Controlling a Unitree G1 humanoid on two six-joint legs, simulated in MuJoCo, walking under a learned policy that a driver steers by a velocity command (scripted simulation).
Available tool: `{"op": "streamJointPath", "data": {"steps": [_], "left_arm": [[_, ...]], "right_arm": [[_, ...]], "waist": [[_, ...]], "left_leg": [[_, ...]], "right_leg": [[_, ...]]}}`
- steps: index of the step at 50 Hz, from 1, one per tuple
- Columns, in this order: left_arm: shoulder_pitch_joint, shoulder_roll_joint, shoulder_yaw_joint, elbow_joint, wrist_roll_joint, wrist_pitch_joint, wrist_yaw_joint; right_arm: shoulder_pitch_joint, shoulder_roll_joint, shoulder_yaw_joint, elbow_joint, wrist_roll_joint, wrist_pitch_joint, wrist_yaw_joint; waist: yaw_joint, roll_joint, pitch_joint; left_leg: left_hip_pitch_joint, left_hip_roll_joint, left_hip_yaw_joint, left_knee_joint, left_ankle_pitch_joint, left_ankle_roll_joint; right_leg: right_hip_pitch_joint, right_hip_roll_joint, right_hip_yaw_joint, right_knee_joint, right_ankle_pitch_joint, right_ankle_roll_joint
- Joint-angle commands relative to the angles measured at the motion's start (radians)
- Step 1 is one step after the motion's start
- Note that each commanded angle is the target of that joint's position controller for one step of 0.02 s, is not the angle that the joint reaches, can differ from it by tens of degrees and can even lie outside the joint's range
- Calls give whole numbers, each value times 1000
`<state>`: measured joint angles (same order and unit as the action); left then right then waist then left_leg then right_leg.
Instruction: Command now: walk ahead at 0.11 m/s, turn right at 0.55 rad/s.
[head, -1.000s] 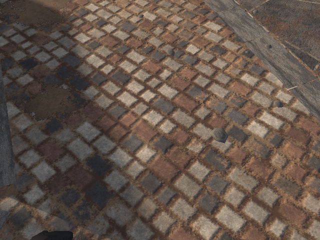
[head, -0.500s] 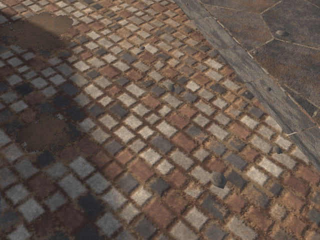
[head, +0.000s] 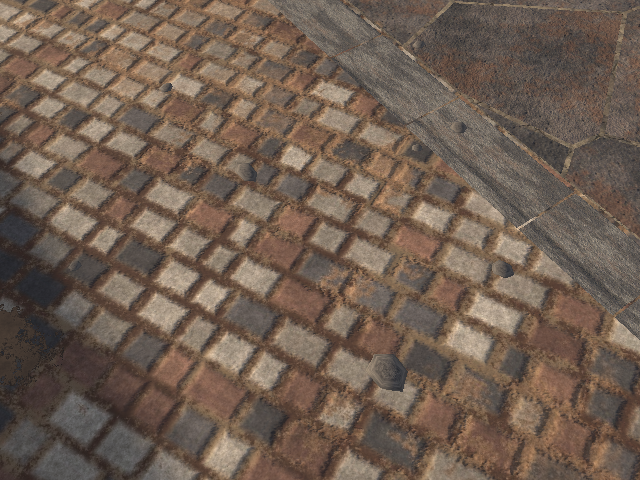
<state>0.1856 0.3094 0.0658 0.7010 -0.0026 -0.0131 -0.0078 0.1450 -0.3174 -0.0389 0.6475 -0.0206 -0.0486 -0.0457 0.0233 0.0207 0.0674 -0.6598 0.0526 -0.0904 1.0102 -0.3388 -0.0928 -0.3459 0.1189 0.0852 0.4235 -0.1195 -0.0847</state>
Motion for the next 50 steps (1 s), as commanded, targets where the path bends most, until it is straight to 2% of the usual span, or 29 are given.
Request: {"op": "streamJointPath", "data": {"steps": [1,4,6,8,9,10,11,12,13,14,15,16,18,21,23,24,25,26,27,28,29,30,31,32,33,35,42,50], "left_arm": [[-54,164,46,-74,-13,8,24],[-44,164,47,-72,-16,30,34],[-35,163,48,-73,-15,39,34],[-42,153,44,-80,-20,44,34],[-62,141,40,-86,-27,47,36],[-37,105,29,-91,-24,48,36],[51,45,14,-88,-4,45,33],[43,102,27,-110,-10,35,34],[67,173,49,-81,-3,34,35],[52,183,58,-60,-12,44,38],[55,158,55,-43,-16,61,44],[48,137,49,-47,-14,70,45],[29,79,31,-56,-16,74,41],[-12,36,10,-70,-9,68,33],[-25,45,9,-72,-10,65,24],[-17,52,11,-65,-10,64,20],[9,49,12,-52,-9,63,16],[34,45,12,-37,-5,61,11],[32,69,13,-42,5,60,12],[50,134,22,-51,17,60,20],[-12,129,15,-35,29,57,15],[-82,56,-3,-65,32,47,10],[-76,28,-12,-50,38,36,9],[-55,50,-6,-38,36,27,10],[-45,58,-6,-28,29,18,10],[-14,44,-14,-9,24,11,14],[3,32,-16,30,15,10,19],[23,26,-13,102,9,10,19]], "right_arm": [[106,-65,-20,-29,-1,12,-2],[22,-67,-21,-57,10,15,9],[-4,-77,-27,-69,15,9,16],[13,-88,-36,-68,18,-3,21],[43,-88,-41,-59,19,-11,23],[63,-124,-52,-58,10,-16,19],[38,-195,-66,-81,-7,-6,9],[75,-192,-70,-58,-37,5,17],[70,-141,-59,-70,-26,6,21],[46,-99,-48,-72,-14,8,20],[17,-79,-41,-76,-1,12,21],[-5,-79,-39,-72,8,16,21],[-16,-79,-38,-62,3,26,21],[-10,-85,-43,-48,6,37,19],[17,-105,-50,-32,14,43,22],[23,-111,-50,-26,19,46,23],[13,-109,-48,-22,26,48,24],[22,-98,-43,-13,33,48,25],[74,-84,-36,8,33,41,27],[91,-44,-23,6,6,32,33],[83,10,-7,-16,-9,24,32],[35,-35,-15,-3,-15,24,27],[9,-41,-19,4,-13,22,28],[8,-40,-20,17,-11,24,23],[26,-55,-24,24,-10,28,19],[43,-50,-25,44,1,27,19],[72,-43,-28,116,6,25,13],[83,-49,-32,189,12,32,1]], "waist": [[-50,-95,-214],[-23,-121,-190],[-13,-146,-179],[-27,-165,-176],[-53,-169,-170],[-45,-129,-186],[20,112,-222],[6,290,-205],[-6,188,-203],[-10,115,-182],[-2,83,-165],[-1,88,-146],[0,121,-137],[-25,178,-175],[-48,199,-183],[-47,199,-181],[-28,188,-173],[-12,172,-159],[-20,133,-155],[-43,-30,-184],[-88,-239,-154],[-61,-184,-106],[-53,-162,-94],[-42,-152,-90],[-40,-155,-66],[-42,-122,-45],[-35,-51,-55],[-34,-28,-73]], "left_leg": [[168,-34,13,-102,128,-13],[184,-59,-8,-229,148,-8],[206,-78,-19,-312,108,1],[265,-87,-24,-446,108,20],[339,-79,-13,-580,203,40],[456,22,-67,-645,316,79],[585,254,-258,-625,597,185],[598,369,-481,-662,701,353],[585,356,-453,-657,651,376],[562,290,-338,-636,609,337],[538,231,-253,-630,568,302],[509,212,-215,-635,554,294],[472,152,-121,-651,548,282],[499,150,-87,-637,554,295],[514,170,-109,-632,523,310],[511,173,-117,-625,492,309],[487,164,-111,-611,453,297],[447,148,-98,-599,403,269],[383,127,-84,-589,314,208],[300,56,-1,-461,155,128],[331,-10,73,-504,-32,70],[398,0,60,-510,29,43],[422,-5,59,-538,117,38],[442,-7,64,-539,162,34],[445,0,55,-547,187,32],[456,4,52,-559,198,37],[478,9,52,-574,253,28],[508,12,56,-571,303,30]], "right_leg": [[26,-232,193,-64,432,-164],[36,-219,262,-55,205,-136],[72,-223,320,-25,165,-129],[117,-218,375,26,181,-107],[113,-192,380,65,165,-78],[60,-148,354,138,31,-32],[-58,-32,199,351,-367,33],[-235,36,77,535,-579,84],[-250,-20,92,702,-534,117],[-255,-32,87,769,-468,139],[-246,-40,78,797,-430,160],[-239,-46,70,800,-389,174],[-173,-50,12,692,-345,187],[-57,-87,-37,450,-350,186],[3,-96,-61,316,-312,172],[35,-95,-71,242,-271,162],[92,-90,-87,125,-185,143],[165,-81,-100,-11,-83,117],[249,-113,-47,-64,0,82],[336,-268,127,-74,151,30],[159,-356,195,-76,83,-72],[91,-310,170,-100,-61,-76],[87,-262,135,-91,-140,-32],[87,-230,111,-86,-170,-2],[72,-228,113,-91,-163,11],[67,-211,96,-82,-135,26],[112,-189,71,-57,-14,22],[144,-165,38,-41,89,29]]}}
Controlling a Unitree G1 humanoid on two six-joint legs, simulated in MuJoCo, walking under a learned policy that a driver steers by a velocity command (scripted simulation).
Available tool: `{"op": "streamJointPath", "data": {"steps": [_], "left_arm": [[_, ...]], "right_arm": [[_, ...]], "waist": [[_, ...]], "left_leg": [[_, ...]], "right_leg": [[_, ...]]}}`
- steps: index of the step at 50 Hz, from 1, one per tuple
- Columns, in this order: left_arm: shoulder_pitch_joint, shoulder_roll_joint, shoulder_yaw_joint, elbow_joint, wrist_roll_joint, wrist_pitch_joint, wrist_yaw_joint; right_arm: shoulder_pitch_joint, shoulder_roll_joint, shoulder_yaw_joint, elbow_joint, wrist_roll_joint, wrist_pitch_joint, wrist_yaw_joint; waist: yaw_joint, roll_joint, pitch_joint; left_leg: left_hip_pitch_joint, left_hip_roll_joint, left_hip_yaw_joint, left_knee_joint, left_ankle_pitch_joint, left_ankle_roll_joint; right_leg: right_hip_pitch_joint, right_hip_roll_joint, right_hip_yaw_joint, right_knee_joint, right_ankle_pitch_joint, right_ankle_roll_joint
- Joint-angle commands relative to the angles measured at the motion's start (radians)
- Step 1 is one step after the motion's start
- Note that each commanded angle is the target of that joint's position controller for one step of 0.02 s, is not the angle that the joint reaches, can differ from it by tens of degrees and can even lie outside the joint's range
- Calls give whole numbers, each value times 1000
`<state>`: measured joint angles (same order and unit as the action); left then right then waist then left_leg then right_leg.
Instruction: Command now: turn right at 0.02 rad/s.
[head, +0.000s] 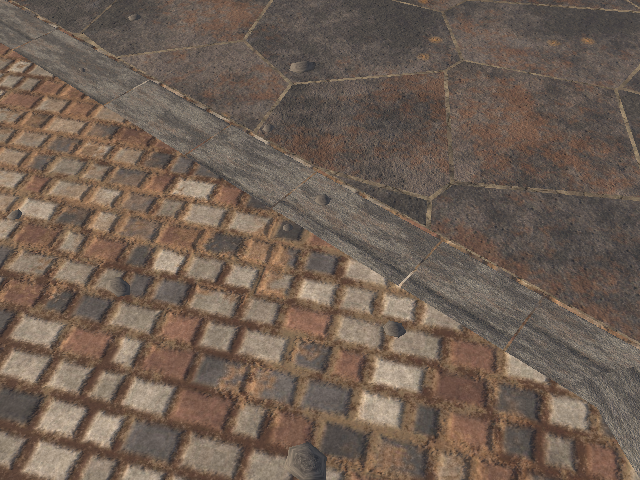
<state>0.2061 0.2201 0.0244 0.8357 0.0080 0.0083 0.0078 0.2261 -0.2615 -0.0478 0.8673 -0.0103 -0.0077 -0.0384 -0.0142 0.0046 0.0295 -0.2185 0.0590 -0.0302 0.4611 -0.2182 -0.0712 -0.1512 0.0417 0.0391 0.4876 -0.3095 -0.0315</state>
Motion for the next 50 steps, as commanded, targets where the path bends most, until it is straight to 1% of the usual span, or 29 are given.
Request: {"op": "streamJointPath", "data": {"steps": [1,7,15,30,31,32,33,34,35,36,37,38,39,40,41,42,43,44,45,46,47,48,49,50], "left_arm": [[6,115,29,-23,-3,-11,4],[23,116,29,37,-5,-11,9],[47,114,24,103,-6,-10,17],[94,96,10,183,-7,-12,24],[112,91,9,194,-8,-10,26],[120,108,15,197,-15,-7,30],[123,141,25,192,-22,-5,32],[144,167,34,188,-26,-8,33],[165,203,46,187,-31,-16,32],[146,204,49,179,-28,-26,34],[112,178,43,170,-19,-35,34],[73,153,37,160,-20,-38,33],[23,135,30,151,-28,-35,31],[29,119,26,156,-33,-31,29],[79,104,22,165,-21,-31,31],[133,47,7,164,1,-27,43],[150,37,3,172,-6,-17,52],[144,47,4,175,-15,-12,55],[147,47,2,188,-13,-9,56],[148,56,1,196,-9,-8,56],[149,69,0,200,-6,-6,52],[155,87,1,207,-8,-4,47],[147,108,6,212,-15,-3,43],[137,117,9,214,-22,-1,42]], "right_arm": [[3,-105,-24,-22,3,-7,-8],[3,-103,-24,33,6,1,-14],[3,-91,-21,101,8,6,-18],[25,-63,-9,193,9,11,-20],[41,-50,-5,205,10,12,-21],[40,-46,-5,209,15,14,-22],[27,-46,-6,202,19,13,-23],[-3,-43,-5,186,19,5,-21],[-32,-25,0,166,20,-10,-13],[-51,-13,5,153,23,-27,-5],[-42,-9,6,153,25,-42,3],[-12,-3,8,160,26,-51,10],[53,9,10,183,21,-58,15],[102,-9,3,210,9,-57,18],[141,-76,-13,217,2,-50,16],[152,-112,-12,219,12,-44,18],[137,-66,7,216,5,-45,22],[89,-41,17,206,3,-47,23],[58,-63,13,198,3,-47,24],[38,-92,5,189,8,-47,23],[30,-94,4,186,14,-48,23],[26,-88,4,185,18,-46,24],[41,-81,2,188,22,-43,26],[70,-83,-1,198,24,-40,27]], "waist": [[4,-12,-34],[4,-12,-22],[6,-9,-3],[8,-4,21],[9,-13,0],[16,-31,14],[26,-70,46],[43,-116,89],[60,-179,123],[58,-189,168],[40,-176,182],[11,-160,167],[-34,-135,131],[-46,-84,88],[-24,41,27],[13,201,-34],[13,219,-38],[28,176,-1],[36,149,-1],[39,126,-10],[42,101,-22],[39,63,-31],[21,25,-32],[6,11,-50]], "left_leg": [[70,5,-3,-21,185,9],[79,0,2,-25,187,16],[74,-8,10,-36,171,24],[59,-19,15,-48,135,32],[65,-36,35,-38,46,33],[36,-68,69,4,-92,38],[-23,-96,100,68,-225,45],[-109,-106,115,150,-276,51],[-174,-90,106,262,-250,61],[-214,-47,54,323,-211,79],[-241,-23,27,332,-225,92],[-217,-12,25,252,-239,104],[-89,-23,47,79,-166,113],[44,-50,52,-45,18,101],[153,30,-61,-73,259,98],[175,127,-202,-91,328,173],[126,208,-308,-119,351,254],[106,198,-289,-112,399,265],[113,169,-239,-90,448,250],[125,154,-206,-71,507,233],[120,138,-167,-55,572,211],[117,88,-105,-45,570,182],[141,36,-54,-21,600,157],[156,19,-41,-13,644,145]], "right_leg": [[-50,-86,80,-105,282,-23],[-53,-72,61,-107,280,-13],[-57,-61,44,-113,248,-4],[-73,-51,24,-127,180,5],[-65,-46,21,-141,70,0],[-77,-46,35,-159,-124,-20],[-103,-75,85,-191,-327,-52],[-116,-141,180,-250,-483,-94],[-124,-238,312,-311,-561,-150],[-154,-302,392,-340,-485,-191],[-135,-313,385,-318,-325,-199],[-110,-289,322,-264,-152,-177],[-131,-237,224,-188,6,-132],[-153,-171,144,-109,138,-79],[-173,-93,50,24,179,-16],[-196,-10,-25,90,-45,46],[-144,-42,-1,113,-146,72],[-140,-56,9,110,-127,80],[-134,-61,9,88,-78,82],[-123,-72,14,47,2,78],[-86,-86,23,-5,106,70],[-45,-85,25,-42,212,61],[-27,-76,21,-49,307,53],[0,-72,10,-41,365,49]]}}
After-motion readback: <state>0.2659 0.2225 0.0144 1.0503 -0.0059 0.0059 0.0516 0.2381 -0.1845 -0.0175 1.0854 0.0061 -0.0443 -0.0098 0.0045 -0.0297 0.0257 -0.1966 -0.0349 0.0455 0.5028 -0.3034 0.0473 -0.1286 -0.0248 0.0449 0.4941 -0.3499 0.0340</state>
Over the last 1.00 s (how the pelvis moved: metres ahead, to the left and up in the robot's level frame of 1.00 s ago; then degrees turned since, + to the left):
0.08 0.00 0.00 -14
